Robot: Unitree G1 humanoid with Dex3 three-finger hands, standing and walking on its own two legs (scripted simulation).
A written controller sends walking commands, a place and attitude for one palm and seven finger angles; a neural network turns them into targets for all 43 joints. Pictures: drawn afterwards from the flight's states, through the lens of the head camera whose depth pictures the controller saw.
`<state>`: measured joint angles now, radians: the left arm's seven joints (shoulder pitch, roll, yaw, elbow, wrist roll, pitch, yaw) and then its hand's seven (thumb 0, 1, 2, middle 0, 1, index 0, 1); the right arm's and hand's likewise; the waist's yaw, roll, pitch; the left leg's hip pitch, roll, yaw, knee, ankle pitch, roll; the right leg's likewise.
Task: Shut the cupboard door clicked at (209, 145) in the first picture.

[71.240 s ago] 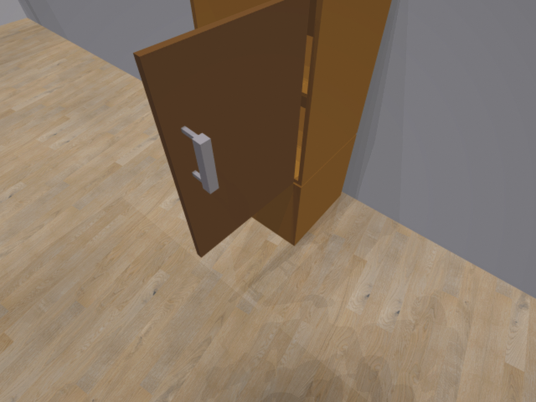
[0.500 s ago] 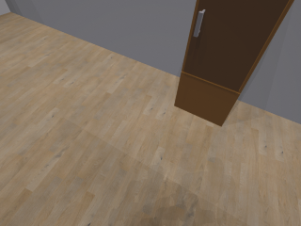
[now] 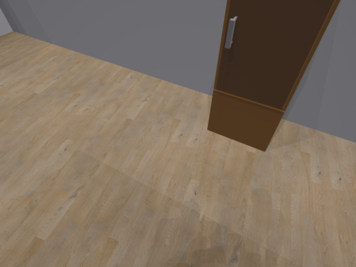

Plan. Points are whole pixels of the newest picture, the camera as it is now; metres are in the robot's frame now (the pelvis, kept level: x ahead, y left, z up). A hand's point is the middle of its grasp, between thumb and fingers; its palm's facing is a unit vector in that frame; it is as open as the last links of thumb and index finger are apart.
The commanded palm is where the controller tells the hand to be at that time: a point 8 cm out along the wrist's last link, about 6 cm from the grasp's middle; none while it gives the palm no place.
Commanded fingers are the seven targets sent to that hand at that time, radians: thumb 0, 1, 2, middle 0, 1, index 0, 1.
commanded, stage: let the arm hang, fingers relaxed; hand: left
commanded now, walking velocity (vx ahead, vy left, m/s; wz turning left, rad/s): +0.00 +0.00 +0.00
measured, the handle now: (231, 32) +1.16 -0.22 +0.02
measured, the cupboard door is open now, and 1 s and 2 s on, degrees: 0 0 0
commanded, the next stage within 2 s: look to check the result in 0.18 s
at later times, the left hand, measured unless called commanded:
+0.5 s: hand out of the picture -0.02 +0.17 -0.18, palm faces +0.02 -0.99 -0.17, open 7.3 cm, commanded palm none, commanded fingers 0.00 0.90 0.90 -0.20 -0.30 -0.20 -0.30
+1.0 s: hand out of the picture +0.01 +0.18 -0.18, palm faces +0.00 -0.98 -0.18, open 7.3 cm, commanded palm none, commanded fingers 0.00 0.90 0.90 -0.20 -0.30 -0.20 -0.30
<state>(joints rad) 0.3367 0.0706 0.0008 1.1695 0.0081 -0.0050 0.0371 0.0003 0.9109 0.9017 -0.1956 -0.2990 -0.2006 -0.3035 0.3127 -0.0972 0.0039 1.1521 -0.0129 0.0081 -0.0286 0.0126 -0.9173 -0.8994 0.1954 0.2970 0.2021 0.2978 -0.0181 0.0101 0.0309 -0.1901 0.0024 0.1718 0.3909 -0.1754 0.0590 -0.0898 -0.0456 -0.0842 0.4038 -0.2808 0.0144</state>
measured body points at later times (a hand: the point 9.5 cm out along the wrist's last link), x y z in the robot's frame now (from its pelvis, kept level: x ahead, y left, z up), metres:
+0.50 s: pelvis +0.01 +0.01 +0.00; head +0.02 +0.01 +0.45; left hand -0.02 +0.22 -0.16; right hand -0.03 -0.20 -0.16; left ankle +0.03 +0.08 -0.74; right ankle -0.04 -0.12 -0.74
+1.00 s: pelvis +0.02 +0.01 +0.00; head +0.03 +0.02 +0.45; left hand +0.01 +0.23 -0.16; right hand +0.00 -0.21 -0.16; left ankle +0.03 +0.08 -0.74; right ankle -0.04 -0.12 -0.74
